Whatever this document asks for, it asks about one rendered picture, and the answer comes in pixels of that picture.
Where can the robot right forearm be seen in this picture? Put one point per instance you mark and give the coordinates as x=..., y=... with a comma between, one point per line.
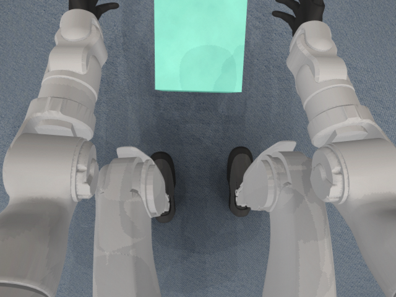
x=326, y=92

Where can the carton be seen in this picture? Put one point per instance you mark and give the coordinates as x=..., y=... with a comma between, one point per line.
x=199, y=45

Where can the robot left forearm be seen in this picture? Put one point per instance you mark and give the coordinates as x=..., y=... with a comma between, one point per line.
x=69, y=89

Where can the robot left hand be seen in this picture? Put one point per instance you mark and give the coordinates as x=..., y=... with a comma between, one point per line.
x=90, y=5

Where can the robot right hand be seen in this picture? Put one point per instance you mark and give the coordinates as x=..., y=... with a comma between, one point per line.
x=304, y=10

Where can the left robot shin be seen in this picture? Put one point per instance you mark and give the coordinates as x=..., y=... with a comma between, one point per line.
x=124, y=152

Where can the robot right upper arm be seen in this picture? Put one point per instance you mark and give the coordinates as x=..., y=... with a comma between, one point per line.
x=359, y=178

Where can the robot left foot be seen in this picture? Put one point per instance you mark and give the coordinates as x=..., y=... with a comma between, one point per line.
x=166, y=166

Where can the robot left upper arm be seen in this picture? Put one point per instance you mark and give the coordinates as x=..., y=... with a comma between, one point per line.
x=46, y=176

